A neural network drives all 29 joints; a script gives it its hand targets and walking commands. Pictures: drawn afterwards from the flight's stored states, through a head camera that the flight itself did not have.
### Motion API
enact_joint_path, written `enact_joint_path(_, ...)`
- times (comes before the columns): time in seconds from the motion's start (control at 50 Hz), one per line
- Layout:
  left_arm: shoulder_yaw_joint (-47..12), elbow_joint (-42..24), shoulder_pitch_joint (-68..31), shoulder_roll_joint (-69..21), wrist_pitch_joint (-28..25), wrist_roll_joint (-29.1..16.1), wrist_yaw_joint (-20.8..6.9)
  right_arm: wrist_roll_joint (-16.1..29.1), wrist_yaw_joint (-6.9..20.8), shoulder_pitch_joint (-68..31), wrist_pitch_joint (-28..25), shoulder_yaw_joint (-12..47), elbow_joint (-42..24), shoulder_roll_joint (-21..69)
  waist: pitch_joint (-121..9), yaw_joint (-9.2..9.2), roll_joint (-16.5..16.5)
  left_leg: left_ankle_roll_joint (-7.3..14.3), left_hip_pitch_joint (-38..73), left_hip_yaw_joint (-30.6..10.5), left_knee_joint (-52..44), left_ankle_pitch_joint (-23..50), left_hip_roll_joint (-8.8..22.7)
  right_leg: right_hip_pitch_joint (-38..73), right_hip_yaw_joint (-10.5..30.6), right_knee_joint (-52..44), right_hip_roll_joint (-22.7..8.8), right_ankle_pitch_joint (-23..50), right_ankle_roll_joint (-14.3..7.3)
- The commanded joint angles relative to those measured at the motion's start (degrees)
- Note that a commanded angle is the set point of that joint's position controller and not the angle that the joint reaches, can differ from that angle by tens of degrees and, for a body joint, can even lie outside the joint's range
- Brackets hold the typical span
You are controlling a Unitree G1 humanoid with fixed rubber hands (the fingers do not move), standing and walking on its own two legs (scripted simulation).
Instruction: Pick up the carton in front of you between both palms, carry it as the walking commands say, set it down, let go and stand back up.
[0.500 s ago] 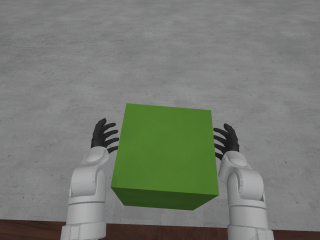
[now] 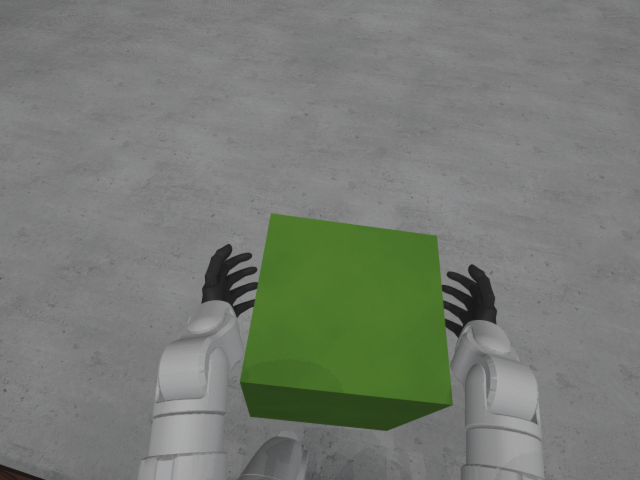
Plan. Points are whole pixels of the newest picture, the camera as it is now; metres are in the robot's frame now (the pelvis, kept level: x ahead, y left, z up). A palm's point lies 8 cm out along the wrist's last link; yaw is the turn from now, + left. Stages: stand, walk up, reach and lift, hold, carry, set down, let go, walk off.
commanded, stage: carry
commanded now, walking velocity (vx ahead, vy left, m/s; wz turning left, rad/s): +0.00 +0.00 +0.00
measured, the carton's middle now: (335, 334) +0.32 +0.04 -0.04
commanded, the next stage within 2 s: none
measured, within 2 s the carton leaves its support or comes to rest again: neither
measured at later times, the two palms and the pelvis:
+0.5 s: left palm (316, 165) +0.63 +0.12 -0.02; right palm (485, 190) +0.63 -0.19 -0.04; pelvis +0.31 -0.03 -0.08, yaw +1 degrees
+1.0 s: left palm (340, 93) +0.80 +0.10 +0.02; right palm (499, 110) +0.80 -0.21 +0.02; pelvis +0.48 -0.05 -0.08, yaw -1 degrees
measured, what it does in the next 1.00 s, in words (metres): goes down: left foot 0.11 m lower, then right foot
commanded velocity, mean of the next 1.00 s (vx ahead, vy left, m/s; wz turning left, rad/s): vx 0.00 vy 0.00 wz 0.00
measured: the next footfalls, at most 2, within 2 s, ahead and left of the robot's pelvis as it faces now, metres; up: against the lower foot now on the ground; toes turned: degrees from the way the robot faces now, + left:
left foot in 0.12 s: +0.27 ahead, +0.07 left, -0.11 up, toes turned +2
right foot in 0.36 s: +0.38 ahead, -0.11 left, -0.10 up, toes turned -2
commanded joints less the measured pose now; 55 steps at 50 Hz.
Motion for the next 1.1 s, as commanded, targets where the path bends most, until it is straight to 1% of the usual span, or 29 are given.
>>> enact_joint_path(0.0,-38.64,-9.32,-30.42,-43.59,-3.08,-11.30,-2.88,5.79,-0.09,-27.85,-2.10,30.61,-8.24,35.76,-22.72,-0.46,-2.75,0.48,9.69,4.93,-20.38,24.16,-3.31,15.56,10.91,-0.04,-9.21,41.79,-0.63)
enact_joint_path(0.1,-34.79,-7.75,-24.40,-34.88,-1.00,-7.44,-0.92,5.94,-0.47,-24.31,0.69,32.70,-10.08,30.13,-16.95,-6.89,-2.96,0.95,39.10,7.80,-38.21,41.60,-0.53,3.72,5.26,13.98,-6.26,25.29,4.56)
enact_joint_path(0.12,-33.10,-5.69,-23.28,-33.02,0.39,-5.53,-0.41,4.73,-0.70,-21.89,1.86,31.76,-7.74,28.38,-17.70,-8.83,4.77,3.07,47.78,3.05,-36.29,55.82,5.20,-2.30,1.99,25.63,-2.45,8.20,6.78)
enact_joint_path(0.14,-33.40,-7.25,-24.06,-32.24,1.40,-5.60,-0.32,4.72,-1.39,-20.30,2.71,30.70,-6.27,27.90,-25.77,-10.97,13.73,13.91,67.11,-12.79,-18.84,87.48,19.25,-18.60,4.11,38.44,-0.75,-16.87,10.87)
enact_joint_path(0.16,-31.47,-6.03,-20.73,-30.53,1.81,-6.12,0.07,5.72,-1.53,-16.80,3.81,31.30,-5.31,28.31,-30.77,-13.47,9.06,17.33,71.90,-18.28,-17.16,85.80,21.70,-24.78,8.60,37.73,-3.10,-15.81,10.61)
enact_joint_path(0.2,-28.91,-8.85,-23.97,-32.33,1.98,-5.84,0.95,8.73,-1.21,-21.66,4.90,33.95,-8.82,32.03,-32.74,-13.77,1.29,15.51,66.59,-18.23,-18.97,68.35,19.23,-25.31,10.39,25.65,-6.66,-5.74,7.99)
enact_joint_path(0.24,-26.29,-7.45,-21.18,-33.48,2.05,-3.42,0.91,11.58,-0.45,-25.34,5.02,37.90,-10.39,36.71,-32.08,-12.12,-0.35,15.20,55.82,-17.87,-21.15,55.39,16.86,-19.60,10.72,11.74,-9.27,-1.42,8.27)
enact_joint_path(0.3,-25.57,-7.63,-23.41,-36.31,1.55,-1.32,-0.37,13.83,1.69,-32.00,4.73,41.88,-13.86,40.82,-29.82,-10.67,5.22,10.15,43.11,-6.94,-21.18,55.05,9.20,-2.72,2.00,-7.34,-4.44,7.60,9.83)
enact_joint_path(0.36,-27.51,-8.52,-25.84,-38.48,0.20,-1.57,-1.48,13.45,2.35,-32.23,4.22,43.66,-12.86,42.54,-31.50,-7.69,4.71,3.38,30.79,-1.23,-15.62,33.26,5.74,15.13,6.02,-16.86,-8.86,36.72,5.51)
enact_joint_path(0.38,-27.75,-8.79,-28.20,-37.81,-0.56,-1.22,-1.08,13.75,2.63,-33.90,4.09,44.09,-13.83,42.73,-34.98,-7.38,-4.34,0.07,25.34,0.09,-12.54,16.01,2.96,24.27,15.13,-9.30,-18.16,70.51,-0.57)
enact_joint_path(0.4,-28.16,-8.39,-27.13,-37.25,-0.47,-1.17,-1.01,13.28,2.57,-32.35,4.25,43.79,-12.44,41.96,-34.24,-6.97,-9.35,-1.30,19.07,1.45,-10.75,-0.28,0.95,31.03,17.51,-8.37,-21.78,86.51,-3.45)
enact_joint_path(0.44,-29.69,-9.49,-25.54,-38.19,-0.22,-2.07,-1.27,12.39,2.10,-30.54,4.15,42.01,-12.47,40.77,-31.27,-5.85,-11.19,-2.57,12.43,2.96,-13.68,-18.74,-1.77,36.28,18.92,-8.83,-23.12,93.68,-4.16)
enact_joint_path(0.52,-32.61,-13.14,-28.18,-36.98,1.07,-4.94,-1.80,8.51,0.81,-27.02,5.16,36.71,-10.63,38.11,-28.85,-5.79,-7.05,-2.37,26.28,4.99,-26.54,-1.33,-1.40,25.56,12.88,-8.06,-17.12,78.45,0.59)
enact_joint_path(0.56,-33.45,-12.74,-28.29,-36.56,2.55,-5.70,-1.77,6.27,0.18,-26.43,6.04,35.01,-9.84,36.63,-28.80,-6.01,-1.62,-0.77,36.80,3.84,-21.34,25.08,1.15,15.26,9.28,-5.22,-13.43,66.31,3.95)
enact_joint_path(0.6,-34.00,-12.52,-29.27,-35.78,3.54,-6.48,-1.49,5.17,-0.27,-23.94,6.94,33.24,-8.67,35.06,-28.96,-8.30,5.27,2.90,53.54,-0.78,-17.49,53.21,6.05,-2.73,5.28,-4.53,-8.64,43.05,8.15)
enact_joint_path(0.64,-34.05,-12.56,-31.53,-37.29,4.37,-6.70,-1.56,5.41,-0.09,-24.46,7.88,33.40,-8.95,36.08,-24.34,-11.09,12.39,6.06,68.95,-3.99,-14.44,70.35,9.30,-21.85,-0.55,-12.52,-3.63,4.43,9.97)
enact_joint_path(0.66,-33.65,-12.73,-31.76,-36.99,4.84,-6.86,-1.69,5.30,-0.11,-24.44,8.17,33.81,-9.32,35.95,-24.09,-11.73,11.29,6.23,67.34,-4.11,-13.15,70.35,9.53,-18.81,-2.12,-18.35,-3.94,5.65,9.91)
enact_joint_path(0.68,-32.73,-11.22,-30.42,-36.85,5.47,-6.50,-1.89,5.39,-0.18,-26.37,8.35,34.46,-10.43,36.05,-24.87,-10.31,7.01,4.66,54.96,-1.84,-12.82,62.59,8.13,-2.72,-2.49,-26.87,-4.39,17.86,9.22)
enact_joint_path(0.7,-32.19,-12.06,-31.26,-36.63,5.70,-6.56,-2.10,5.51,-0.23,-28.82,8.52,34.66,-12.83,35.29,-25.35,-7.04,3.50,2.34,41.00,0.88,-9.78,42.20,5.24,13.97,0.17,-31.27,-6.28,35.15,7.91)
enact_joint_path(0.72,-31.01,-10.34,-29.96,-35.57,6.15,-5.33,-1.93,6.19,-0.03,-29.61,9.66,35.49,-11.65,35.74,-21.91,-5.50,-9.62,-0.82,16.65,5.08,-5.31,0.71,-0.67,32.87,9.20,-22.75,-14.23,77.20,4.58)
enact_joint_path(0.74,-29.75,-8.97,-27.37,-34.14,6.93,-4.00,-1.39,6.36,-0.08,-30.03,10.16,36.24,-11.43,35.64,-20.93,-4.69,-16.25,-1.87,2.91,5.81,-5.69,-25.27,-3.15,45.46,13.08,-15.03,-21.53,101.60,1.01)
enact_joint_path(0.76,-28.74,-8.63,-25.72,-34.17,7.58,-3.83,-1.18,6.78,-0.35,-31.50,10.35,36.46,-12.78,35.67,-21.33,-3.49,-13.83,-1.42,-1.91,5.60,-5.57,-26.05,-3.80,49.54,13.97,-13.70,-22.65,103.43,-0.35)
enact_joint_path(0.8,-28.59,-10.63,-27.47,-34.14,8.26,-3.69,-1.13,7.44,-0.42,-31.19,11.37,35.32,-11.22,36.17,-21.76,-4.09,-9.20,-1.25,1.09,5.14,-10.28,-21.03,-2.82,44.53,13.97,-14.63,-22.27,92.47,-0.42)
enact_joint_path(0.94,-31.76,-13.22,-33.40,-37.04,9.73,-4.50,-1.67,6.50,0.52,-32.10,13.28,34.25,-10.03,38.23,-22.17,-6.84,-7.80,1.63,32.80,7.85,-28.58,15.45,-2.59,17.05,3.21,-8.78,-13.52,60.87,3.48)
enact_joint_path(0.96,-31.81,-14.00,-35.16,-36.74,9.86,-4.27,-1.62,6.20,0.56,-32.70,13.54,34.03,-9.60,37.70,-24.25,-7.83,-3.84,4.36,41.68,1.91,-27.41,36.04,3.37,10.77,3.33,-5.15,-11.90,45.03,5.60)
enact_joint_path(0.98,-32.33,-14.43,-37.13,-37.01,10.32,-4.64,-1.53,5.82,0.24,-32.01,13.59,33.61,-8.63,37.54,-27.77,-8.98,3.82,11.26,51.15,-7.54,-22.63,63.52,13.38,2.86,4.09,1.77,-8.46,24.91,9.35)
enact_joint_path(1.0,-32.28,-11.77,-35.98,-37.42,11.09,-5.06,-1.41,6.03,0.10,-32.36,13.64,33.70,-8.01,38.40,-29.23,-9.57,8.35,14.97,54.74,-11.95,-23.75,68.42,18.07,-1.35,5.64,3.18,-6.85,-0.95,9.95)
enact_joint_path(1.04,-31.71,-11.12,-34.97,-38.79,11.39,-5.42,-1.70,6.55,0.36,-33.32,13.46,34.16,-8.39,39.86,-28.03,-7.57,6.93,11.90,46.34,-10.66,-26.83,47.11,15.97,5.04,7.18,-11.60,-9.32,-7.43,7.85)
enact_joint_path(1.08,-30.01,-9.83,-34.84,-39.63,10.82,-4.06,-1.74,7.24,1.02,-35.28,13.36,34.98,-9.63,40.48,-26.19,-7.46,4.15,6.01,39.64,-5.29,-25.24,28.08,10.77,13.16,5.30,-22.98,-8.88,11.13,6.96)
